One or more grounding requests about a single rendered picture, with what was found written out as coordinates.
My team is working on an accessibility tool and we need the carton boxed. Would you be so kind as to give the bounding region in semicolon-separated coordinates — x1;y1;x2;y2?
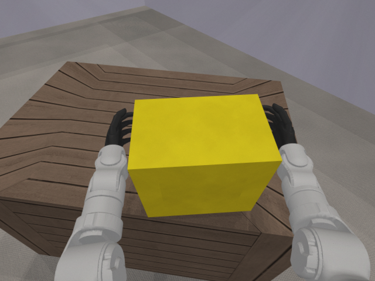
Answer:
127;94;282;217

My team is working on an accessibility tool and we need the right robot hand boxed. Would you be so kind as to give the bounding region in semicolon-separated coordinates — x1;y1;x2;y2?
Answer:
262;103;297;150

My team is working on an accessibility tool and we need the left robot hand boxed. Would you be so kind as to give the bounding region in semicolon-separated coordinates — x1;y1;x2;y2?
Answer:
105;108;134;147

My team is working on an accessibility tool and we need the left robot upper arm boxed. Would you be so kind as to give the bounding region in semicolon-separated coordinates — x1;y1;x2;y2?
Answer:
55;241;127;281

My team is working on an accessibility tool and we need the pedestal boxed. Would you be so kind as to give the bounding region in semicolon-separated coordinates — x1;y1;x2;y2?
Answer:
0;61;298;281

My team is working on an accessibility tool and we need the right robot upper arm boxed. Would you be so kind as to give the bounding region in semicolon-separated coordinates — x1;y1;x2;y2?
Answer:
290;226;371;281

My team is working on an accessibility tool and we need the robot left forearm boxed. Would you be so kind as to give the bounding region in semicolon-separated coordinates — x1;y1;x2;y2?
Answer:
54;145;128;281

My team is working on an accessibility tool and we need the robot right forearm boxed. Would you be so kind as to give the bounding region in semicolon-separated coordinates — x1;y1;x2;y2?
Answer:
277;143;370;277

